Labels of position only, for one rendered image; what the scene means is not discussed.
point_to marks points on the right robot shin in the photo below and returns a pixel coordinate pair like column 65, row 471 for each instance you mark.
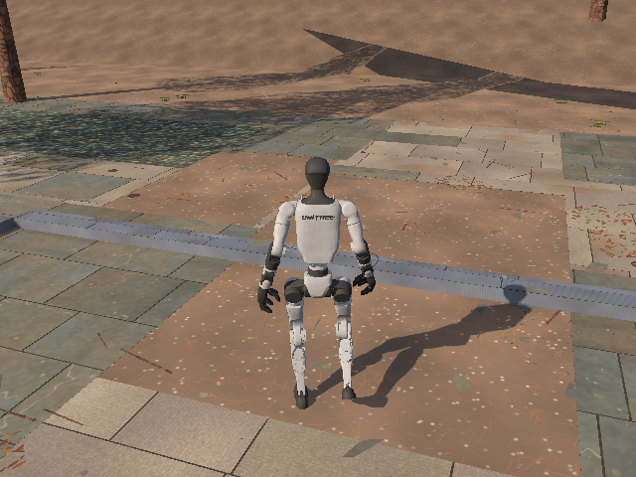
column 346, row 356

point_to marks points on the left robot forearm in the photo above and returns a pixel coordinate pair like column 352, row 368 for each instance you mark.
column 269, row 270

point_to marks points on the right robot forearm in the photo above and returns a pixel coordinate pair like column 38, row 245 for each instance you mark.
column 365, row 262

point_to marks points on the right robot upper arm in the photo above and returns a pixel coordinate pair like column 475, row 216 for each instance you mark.
column 348, row 209

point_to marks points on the robot left foot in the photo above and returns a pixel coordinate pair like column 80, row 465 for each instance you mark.
column 301, row 401

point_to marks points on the robot right hand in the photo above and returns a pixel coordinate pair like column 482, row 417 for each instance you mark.
column 360, row 281

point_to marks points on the left robot upper arm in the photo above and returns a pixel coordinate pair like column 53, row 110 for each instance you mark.
column 285, row 211

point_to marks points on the robot left hand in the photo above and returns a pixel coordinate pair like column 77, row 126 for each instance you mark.
column 262, row 298

